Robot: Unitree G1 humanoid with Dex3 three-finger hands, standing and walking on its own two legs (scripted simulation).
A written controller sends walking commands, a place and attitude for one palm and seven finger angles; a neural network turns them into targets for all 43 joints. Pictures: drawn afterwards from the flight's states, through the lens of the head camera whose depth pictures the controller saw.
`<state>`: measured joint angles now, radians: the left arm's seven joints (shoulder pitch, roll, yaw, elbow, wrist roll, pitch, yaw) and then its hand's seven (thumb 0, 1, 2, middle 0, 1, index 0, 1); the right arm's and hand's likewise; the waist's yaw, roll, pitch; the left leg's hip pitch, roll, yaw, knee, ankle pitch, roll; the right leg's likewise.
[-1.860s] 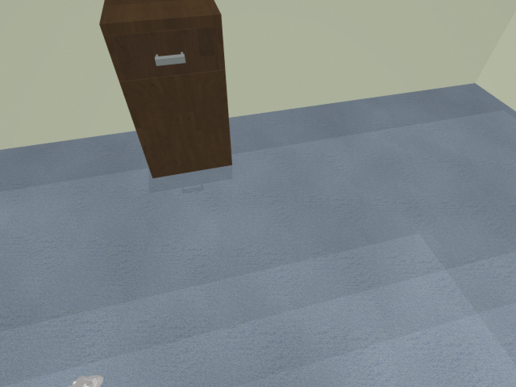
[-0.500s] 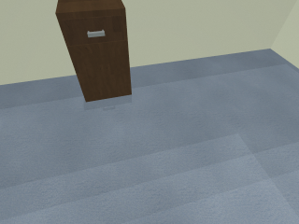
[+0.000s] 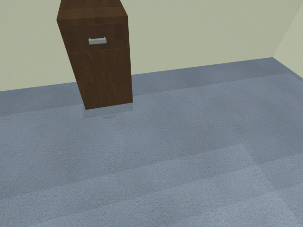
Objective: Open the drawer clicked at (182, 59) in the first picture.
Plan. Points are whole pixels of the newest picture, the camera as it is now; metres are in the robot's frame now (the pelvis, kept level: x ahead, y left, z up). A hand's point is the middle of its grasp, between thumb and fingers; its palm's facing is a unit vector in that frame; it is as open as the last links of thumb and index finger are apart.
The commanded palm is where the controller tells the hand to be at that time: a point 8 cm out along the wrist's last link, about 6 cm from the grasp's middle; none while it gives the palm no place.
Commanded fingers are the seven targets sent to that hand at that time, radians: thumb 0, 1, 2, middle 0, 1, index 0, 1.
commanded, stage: walk to a spot facing it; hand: left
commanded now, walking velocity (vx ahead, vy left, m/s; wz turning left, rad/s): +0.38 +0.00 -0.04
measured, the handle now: (97, 39) +1.27 +0.46 -0.10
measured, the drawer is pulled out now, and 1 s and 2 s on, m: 0.00 0.00 0.00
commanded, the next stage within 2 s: turn to face it in 1.00 s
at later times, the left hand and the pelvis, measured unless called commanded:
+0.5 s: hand (113, 178) +0.33 +0.16 -0.18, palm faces -0.05 -0.98 -0.22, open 7.3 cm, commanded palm none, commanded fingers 0.00 0.90 0.90 -0.20 -0.30 -0.20 -0.30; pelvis +0.19 -0.02 -0.03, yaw -2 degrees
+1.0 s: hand (108, 161) +0.39 +0.20 -0.18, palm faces +0.07 -0.99 -0.15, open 7.3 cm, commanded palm none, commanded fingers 0.00 0.90 0.90 -0.20 -0.30 -0.20 -0.30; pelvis +0.41 +0.02 +0.00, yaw +0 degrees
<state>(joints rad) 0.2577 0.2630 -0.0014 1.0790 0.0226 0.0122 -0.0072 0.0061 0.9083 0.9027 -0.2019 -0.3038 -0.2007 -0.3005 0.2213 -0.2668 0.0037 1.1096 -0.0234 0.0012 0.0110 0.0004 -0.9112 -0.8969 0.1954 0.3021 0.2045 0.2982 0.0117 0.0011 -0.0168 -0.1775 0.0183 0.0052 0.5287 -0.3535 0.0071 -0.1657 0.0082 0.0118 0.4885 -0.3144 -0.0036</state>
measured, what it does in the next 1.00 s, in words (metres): walks ahead: right foot, then left foot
